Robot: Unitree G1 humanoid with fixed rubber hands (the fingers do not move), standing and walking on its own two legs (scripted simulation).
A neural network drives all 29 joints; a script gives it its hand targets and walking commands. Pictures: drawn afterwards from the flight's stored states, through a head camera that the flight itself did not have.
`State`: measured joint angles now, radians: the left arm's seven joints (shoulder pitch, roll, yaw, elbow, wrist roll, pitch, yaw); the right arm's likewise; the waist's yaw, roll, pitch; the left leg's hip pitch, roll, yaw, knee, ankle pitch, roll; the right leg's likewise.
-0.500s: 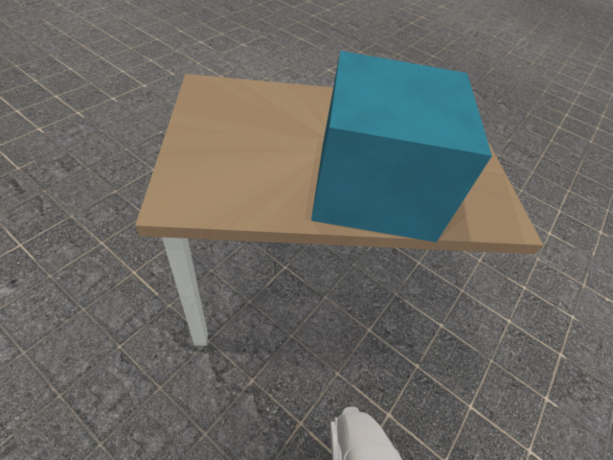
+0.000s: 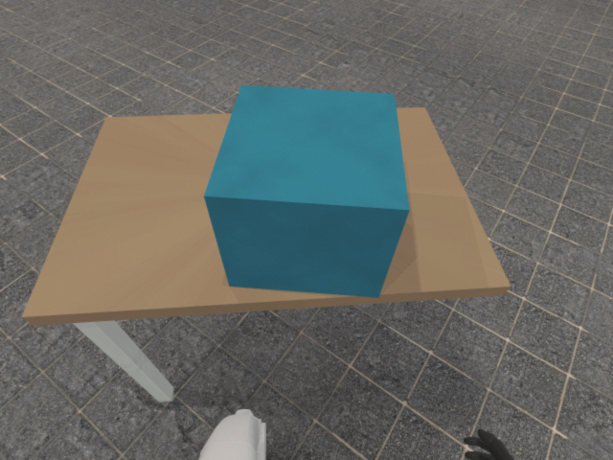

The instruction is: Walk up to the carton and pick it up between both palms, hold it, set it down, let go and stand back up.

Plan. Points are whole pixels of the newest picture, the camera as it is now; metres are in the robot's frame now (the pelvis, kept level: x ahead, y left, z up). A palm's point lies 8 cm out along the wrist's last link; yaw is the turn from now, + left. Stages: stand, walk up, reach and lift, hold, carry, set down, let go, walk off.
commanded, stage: walk up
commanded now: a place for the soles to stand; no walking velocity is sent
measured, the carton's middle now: (310, 191) +0.53 +0.03 +0.01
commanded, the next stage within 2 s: none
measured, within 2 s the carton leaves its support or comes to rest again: neither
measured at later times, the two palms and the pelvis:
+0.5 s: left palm (189, 457) +0.14 +0.17 -0.12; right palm out of the picture +0.12 -0.37 -0.14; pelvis +0.04 -0.09 -0.03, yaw +1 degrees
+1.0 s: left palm out of the picture +0.05 +0.21 -0.13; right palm (539, 443) +0.18 -0.31 -0.11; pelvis +0.04 -0.07 -0.02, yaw +9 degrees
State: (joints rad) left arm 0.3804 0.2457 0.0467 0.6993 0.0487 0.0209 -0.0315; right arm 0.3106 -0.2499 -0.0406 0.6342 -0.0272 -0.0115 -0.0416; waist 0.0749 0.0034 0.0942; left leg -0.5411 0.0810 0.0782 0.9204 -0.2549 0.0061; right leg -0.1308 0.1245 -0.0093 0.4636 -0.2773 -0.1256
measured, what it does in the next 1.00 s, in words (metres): steps on the spot: left foot, then right foot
